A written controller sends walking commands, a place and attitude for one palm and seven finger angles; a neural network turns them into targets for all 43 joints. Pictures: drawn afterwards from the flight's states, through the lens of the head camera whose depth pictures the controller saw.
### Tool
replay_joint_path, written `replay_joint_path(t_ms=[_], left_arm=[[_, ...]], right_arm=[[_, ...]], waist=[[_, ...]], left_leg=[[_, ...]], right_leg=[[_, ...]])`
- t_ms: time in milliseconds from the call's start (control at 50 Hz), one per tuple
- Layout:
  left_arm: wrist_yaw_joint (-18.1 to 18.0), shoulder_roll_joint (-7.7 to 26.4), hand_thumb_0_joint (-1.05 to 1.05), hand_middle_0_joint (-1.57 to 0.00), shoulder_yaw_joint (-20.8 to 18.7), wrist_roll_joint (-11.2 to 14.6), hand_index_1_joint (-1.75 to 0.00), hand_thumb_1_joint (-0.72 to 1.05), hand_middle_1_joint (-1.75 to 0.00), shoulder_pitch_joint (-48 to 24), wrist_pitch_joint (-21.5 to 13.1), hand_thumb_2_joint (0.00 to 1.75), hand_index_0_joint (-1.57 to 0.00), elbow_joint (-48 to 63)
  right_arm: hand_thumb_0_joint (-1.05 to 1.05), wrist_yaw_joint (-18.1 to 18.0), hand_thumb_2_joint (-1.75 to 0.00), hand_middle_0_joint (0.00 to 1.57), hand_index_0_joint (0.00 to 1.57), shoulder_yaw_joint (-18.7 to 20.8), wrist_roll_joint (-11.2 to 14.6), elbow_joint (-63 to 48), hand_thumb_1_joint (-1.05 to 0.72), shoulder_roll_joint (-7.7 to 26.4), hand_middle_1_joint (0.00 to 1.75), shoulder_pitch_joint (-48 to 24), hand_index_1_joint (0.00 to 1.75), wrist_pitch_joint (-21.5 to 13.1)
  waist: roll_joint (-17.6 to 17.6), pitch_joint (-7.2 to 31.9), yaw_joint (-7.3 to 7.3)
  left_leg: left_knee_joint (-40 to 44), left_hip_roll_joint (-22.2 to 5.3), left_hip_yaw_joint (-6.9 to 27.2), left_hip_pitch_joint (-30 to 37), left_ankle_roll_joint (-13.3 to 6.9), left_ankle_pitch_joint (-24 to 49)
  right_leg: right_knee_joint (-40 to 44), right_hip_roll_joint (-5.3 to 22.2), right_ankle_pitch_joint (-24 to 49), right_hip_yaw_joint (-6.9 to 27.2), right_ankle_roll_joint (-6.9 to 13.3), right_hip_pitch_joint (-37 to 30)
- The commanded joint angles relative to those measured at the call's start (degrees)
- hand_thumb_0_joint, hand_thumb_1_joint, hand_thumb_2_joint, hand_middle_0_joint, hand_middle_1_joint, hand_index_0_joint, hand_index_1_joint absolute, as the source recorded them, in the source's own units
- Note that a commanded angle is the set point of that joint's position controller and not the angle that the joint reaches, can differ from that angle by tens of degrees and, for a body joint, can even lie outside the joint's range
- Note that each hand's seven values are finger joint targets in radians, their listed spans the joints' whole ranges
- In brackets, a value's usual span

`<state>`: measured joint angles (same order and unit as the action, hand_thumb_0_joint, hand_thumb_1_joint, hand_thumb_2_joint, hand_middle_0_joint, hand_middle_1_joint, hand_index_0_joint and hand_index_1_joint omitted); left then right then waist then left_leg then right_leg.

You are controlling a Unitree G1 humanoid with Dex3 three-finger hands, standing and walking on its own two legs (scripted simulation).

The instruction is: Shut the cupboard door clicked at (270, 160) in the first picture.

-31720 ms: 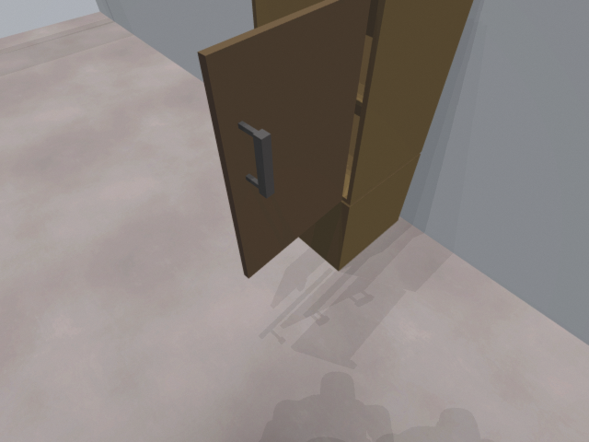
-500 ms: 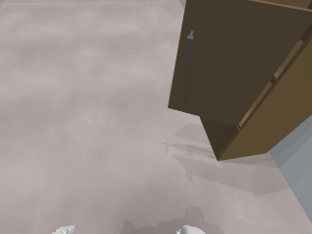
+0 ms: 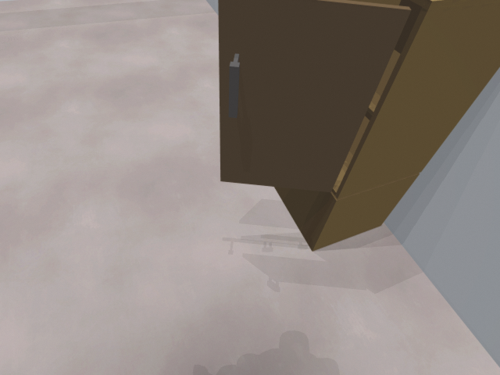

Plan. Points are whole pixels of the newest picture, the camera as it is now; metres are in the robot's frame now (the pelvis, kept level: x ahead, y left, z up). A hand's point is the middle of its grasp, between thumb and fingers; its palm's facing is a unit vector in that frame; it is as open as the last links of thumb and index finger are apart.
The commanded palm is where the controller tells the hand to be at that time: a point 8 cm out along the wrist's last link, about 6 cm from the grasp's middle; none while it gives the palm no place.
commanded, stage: take the last steps up to it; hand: left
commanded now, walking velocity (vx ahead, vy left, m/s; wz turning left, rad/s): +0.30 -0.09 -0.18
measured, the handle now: (234, 86) +0.73 +0.08 +0.06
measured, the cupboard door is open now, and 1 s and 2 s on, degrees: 63 63 63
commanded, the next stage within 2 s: come to a stop and stand still in 0.72 s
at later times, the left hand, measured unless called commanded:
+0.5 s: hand (186, 368) +0.16 +0.11 -0.16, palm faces -0.02 -0.98 -0.19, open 7.3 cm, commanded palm none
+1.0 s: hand (209, 294) +0.30 +0.09 -0.17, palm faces -0.02 -0.98 -0.21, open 7.3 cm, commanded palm none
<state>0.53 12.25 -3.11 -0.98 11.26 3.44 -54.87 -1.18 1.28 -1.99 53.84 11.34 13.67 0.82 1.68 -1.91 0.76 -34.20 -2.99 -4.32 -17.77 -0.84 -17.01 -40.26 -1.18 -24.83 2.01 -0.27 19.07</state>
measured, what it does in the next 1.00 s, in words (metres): walks ahead: right foot, then left foot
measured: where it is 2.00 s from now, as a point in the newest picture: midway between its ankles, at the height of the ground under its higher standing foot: outside the picture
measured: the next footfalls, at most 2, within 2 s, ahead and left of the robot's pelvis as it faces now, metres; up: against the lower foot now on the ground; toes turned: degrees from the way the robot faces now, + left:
right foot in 0.36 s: +0.11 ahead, -0.18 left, +0.00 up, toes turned -8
left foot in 0.68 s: +0.27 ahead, +0.04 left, +0.00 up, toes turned +5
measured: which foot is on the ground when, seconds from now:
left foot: down 0.00-0.34, up 0.36-0.66, down 0.68-1.00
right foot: up 0.00-0.34, down 0.36-0.68, up 0.70-0.92, down 0.94-1.00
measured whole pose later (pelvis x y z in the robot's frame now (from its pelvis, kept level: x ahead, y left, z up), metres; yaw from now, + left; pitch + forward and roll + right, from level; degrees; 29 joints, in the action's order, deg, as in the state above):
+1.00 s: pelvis +0.24 -0.09 +0.00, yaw -2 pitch +0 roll +1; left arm -0.4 10.9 -1.6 -1.2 11.4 -0.6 -61.0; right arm -1.1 1.2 -1.0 61.6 9.1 15.2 0.7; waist 1.2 -2.4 0.2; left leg -29.1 -2.8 -6.6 -12.1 1.4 -16.3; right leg -31.6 3.1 -14.7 -1.8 -0.2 16.7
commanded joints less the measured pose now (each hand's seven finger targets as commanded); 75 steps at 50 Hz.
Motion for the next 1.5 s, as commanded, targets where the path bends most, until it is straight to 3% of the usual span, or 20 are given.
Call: replay_joint_path(t_ms=[0, 60, 180, 280, 300, 320, 360, 440, 600, 620, 660, 680, 860, 900, 960, 1020, 1100, 1280, 1320, 1480], left_arm=[[1.22, 5.83, 0.0, -0.2, -2.22, -1.04, -0.3, 0.9, -0.3, -4.48, -1.7, 0.9, -0.2, 5.72], [2.04, 4.0, 0.0, -0.2, -1.73, -0.7, -0.3, 0.9, -0.3, -3.37, -2.13, 0.9, -0.2, 4.0], [2.53, 1.97, 0.0, -0.2, -0.72, -0.64, -0.3, 0.9, -0.3, -7.33, -2.63, 0.9, -0.2, 4.11], [2.15, 3.64, 0.0, -0.2, -1.44, -0.6, -0.3, 0.9, -0.3, 1.04, -3.69, 0.9, -0.2, -0.16], [1.63, 6.23, 0.0, -0.2, -2.09, -0.56, -0.3, 0.9, -0.3, 6.6, -4.35, 0.9, -0.2, -2.21], [0.77, 11.91, 0.0, -0.2, -3.08, -0.79, -0.3, 0.9, -0.3, 12.97, -5.12, 0.9, -0.2, -4.61], [-0.47, 11.62, 0.0, -0.2, -3.17, -0.07, -0.3, 0.9, -0.3, 13.09, -5.02, 0.9, -0.2, -5.3], [-0.88, 5.03, 0.0, -0.2, -1.11, -0.29, -0.3, 0.9, -0.3, 4.61, -5.94, 0.9, -0.2, -3.64], [-0.68, 5.96, 0.0, -0.2, -1.09, -0.01, -0.3, 0.9, -0.3, 4.34, -6.3, 0.9, -0.2, -5.6], [-0.57, 4.32, 0.0, -0.2, -0.83, 0.15, -0.3, 0.9, -0.3, 5.41, -6.05, 0.9, -0.2, -5.58], [-0.29, 1.13, 0.0, -0.2, 0.17, 0.42, -0.3, 0.9, -0.3, 6.09, -5.72, 0.9, -0.2, -3.05], [-0.5, 2.08, 0.0, -0.2, 0.18, -0.18, -0.3, 0.9, -0.3, 3.72, -5.4, 0.9, -0.2, -2.48], [-0.57, -1.7, 0.0, -0.2, 0.94, -0.2, -0.3, 0.9, -0.3, 7.04, -4.17, 0.9, -0.2, -4.8], [-1.32, 2.47, 0.0, -0.2, 0.61, -0.26, -0.3, 0.9, -0.3, 9.32, -4.5, 0.9, -0.2, -5.65], [-1.53, 7.07, 0.0, -0.2, 0.38, -0.16, -0.3, 0.9, -0.3, 2.51, -4.14, 0.9, -0.2, -4.22], [-2.48, 8.0, 0.0, -0.2, -0.34, 0.15, -0.3, 0.9, -0.3, 3.96, -4.23, 0.9, -0.2, -4.43], [-3.62, 9.57, 0.0, -0.2, -1.86, -0.51, -0.3, 0.9, -0.3, 5.71, -3.23, 0.9, -0.2, -3.84], [-3.06, 7.85, 0.0, -0.2, -1.97, -0.24, -0.3, 0.9, -0.3, -1.99, -1.84, 0.9, -0.2, 1.03], [-3.07, 2.9, 0.0, -0.2, -0.78, 0.35, -0.3, 0.9, -0.3, 1.86, -0.75, 0.9, -0.2, 2.09], [-1.14, 4.0, 0.0, -0.2, -0.55, 0.06, -0.3, 0.9, -0.3, 0.9, -0.77, 0.9, -0.2, -0.77]], right_arm=[[0.0, -1.16, -0.9, 0.2, 0.2, 2.55, -0.52, -1.39, -0.9, 12.72, 0.3, 6.59, 0.3, -1.98], [0.0, -1.11, -0.9, 0.2, 0.2, 1.98, -0.26, -0.54, -0.9, 9.74, 0.3, 6.69, 0.3, -3.04], [0.0, -0.48, -0.9, 0.2, 0.2, 3.0, -0.42, 2.86, -0.9, 10.05, 0.3, 11.13, 0.3, -3.08], [0.0, 0.19, -0.9, 0.2, 0.2, 3.09, -0.1, 4.14, -0.9, 9.42, 0.3, 8.59, 0.3, -2.5], [0.0, 0.55, -0.9, 0.2, 0.2, 2.73, 0.38, 3.9, -0.9, 7.7, 0.3, 7.68, 0.3, -2.62], [0.0, 0.94, -0.9, 0.2, 0.2, 1.73, 1.04, 2.26, -0.9, 3.5, 0.3, 6.59, 0.3, -2.89], [0.0, 0.84, -0.9, 0.2, 0.2, 2.11, 0.7, -0.11, -0.9, 4.91, 0.3, 0.35, 0.3, -2.38], [0.0, 1.5, -0.9, 0.2, 0.2, 2.09, 0.18, 3.09, -0.9, 2.8, 0.3, 3.26, 0.3, -1.89], [0.0, 1.9, -0.9, 0.2, 0.2, 1.65, 0.26, 3.65, -0.9, 2.26, 0.3, 6.9, 0.3, -3.09], [0.0, 1.59, -0.9, 0.2, 0.2, 2.06, 0.05, 4.87, -0.9, 4.54, 0.3, 10.19, 0.3, -3.67], [0.0, 0.31, -0.9, 0.2, 0.2, 3.62, -0.68, 5.77, -0.9, 13.35, 0.3, 18.63, 0.3, -3.64], [0.0, -0.16, -0.9, 0.2, 0.2, 3.43, -0.59, 5.51, -0.9, 12.97, 0.3, 16.91, 0.3, -3.21], [0.0, -0.91, -0.9, 0.2, 0.2, 1.02, 0.67, 3.54, -0.9, 5.39, 0.3, 1.28, 0.3, -2.9], [0.0, -0.54, -0.9, 0.2, 0.2, 0.79, 1.42, 3.72, -0.9, 3.6, 0.3, 0.44, 0.3, -2.26], [0.0, 0.07, -0.9, 0.2, 0.2, 0.64, 1.58, 5.42, -0.9, 1.53, 0.3, 4.06, 0.3, -0.59], [0.0, -0.39, -0.9, 0.2, 0.2, 1.62, 1.6, 5.89, -0.9, 4.12, 0.3, 5.44, 0.3, 0.04], [0.0, -0.77, -0.9, 0.2, 0.2, 2.51, 1.71, 3.08, -0.9, 4.17, 0.3, 1.24, 0.3, 1.5], [0.0, 0.41, -0.9, 0.2, 0.2, 2.42, 1.36, 2.27, -0.9, 4.39, 0.3, 5.0, 0.3, 1.19], [0.0, 0.01, -0.9, 0.2, 0.2, 3.4, 0.22, -0.39, -0.9, 12.45, 0.3, 2.93, 0.3, 0.32], [0.0, -1.72, -0.9, 0.2, 0.2, 1.89, 0.25, 0.51, -0.9, 8.74, 0.3, -0.03, 0.3, -0.8]], waist=[[-11.8, -1.8, 1.77], [-11.05, -1.46, 1.24], [-11.97, -0.77, 3.01], [-7.58, 0.58, -1.29], [-2.27, 2.26, -3.98], [12.11, 3.85, -6.49], [12.44, -0.64, -6.49], [6.87, -2.59, -0.65], [0.98, -1.46, 2.93], [-3.79, 0.18, 3.89], [-18.08, 2.96, 6.22], [-14.69, 2.35, 5.82], [-4.22, 1.83, -2.39], [0.1, 2.58, -3.25], [1.21, 0.37, 0.25], [7.55, 5.75, -0.71], [10.85, 5.21, -3.96], [4.27, 5.35, 1.15], [-18.15, 4.36, 0.6], [-9.38, 3.07, 0.49]], left_leg=[[25.04, -18.96, 23.69, 7.02, -6.89, -11.67], [23.6, -14.61, 12.09, 10.6, -5.09, -0.93], [23.65, -15.43, 7.07, 11.73, -6.12, -0.5], [14.56, -11.69, 3.21, 2.35, -2.94, -3.53], [6.19, -8.35, -0.44, -4.37, -0.88, -5.72], [-8.03, -1.23, -7.15, -16.61, 1.97, -12.91], [-25.18, -2.59, 0.79, -22.79, 1.36, -16.94], [-22.86, -4.61, 0.78, -14.77, 2.44, -5.26], [3.72, -0.34, -3.27, 6.03, 2.29, 7.23], [6.28, -1.71, -0.36, 13.24, 1.61, 7.75], [18.32, -22.3, 28.46, 20.93, -8.93, 4.85], [20.96, -22.99, 28.93, 17.52, -10.51, 1.62], [13.61, -10.74, 4.25, 1.51, -5.56, 18.92], [9.01, -3.91, 0.56, 0.31, 0.18, 8.47], [10.16, -0.69, 0.09, 5.12, 2.0, 4.81], [3.78, -1.22, -0.98, 4.64, 2.82, 9.63], [-15.18, 2.08, 1.79, -8.02, 3.86, -16.12], [9.44, 0.4, 2.4, 10.41, 3.32, 10.43], [18.16, -19.2, 22.73, 4.93, -6.7, 23.55], [17.89, -13.57, 15.05, 10.65, -7.85, 18.33]], right_leg=[[-23.94, 2.49, -1.32, 0.86, 0.47, 16.8], [-20.64, 3.01, 4.43, -1.5, -0.35, 16.18], [-3.13, 4.01, 6.07, -5.1, -0.51, 9.85], [14.28, 0.88, 11.15, -8.29, 0.53, -11.65], [19.28, 5.2, 7.06, -2.6, 2.28, -21.2], [25.31, 17.73, -2.68, 14.69, 7.84, -29.93], [32.07, 23.41, -8.46, 23.92, 13.76, -21.77], [30.43, 17.19, 7.54, 6.06, 11.67, -10.19], [22.77, 13.16, 9.23, 0.25, 8.44, -3.94], [15.02, 10.54, 9.6, -1.47, 6.89, -0.29], [-11.89, 0.35, -8.64, -8.74, 2.18, 12.41], [-20.56, 2.03, -9.75, -4.2, 2.42, 14.58], [9.47, 3.32, 12.25, -6.18, -0.31, -7.96], [19.44, 7.7, 24.69, 2.55, 0.77, -11.58], [18.35, 12.73, 30.16, 6.07, 4.26, -4.61], [13.75, 15.48, 58.91, 5.31, 5.35, -13.68], [14.41, 23.04, 77.57, 9.72, 12.98, -21.17], [10.52, 13.7, 30.34, 1.16, 4.93, -3.86], [-5.7, 2.2, -8.8, -2.81, -0.85, 1.6], [-10.78, 2.33, -0.57, 1.06, -1.22, 4.56]])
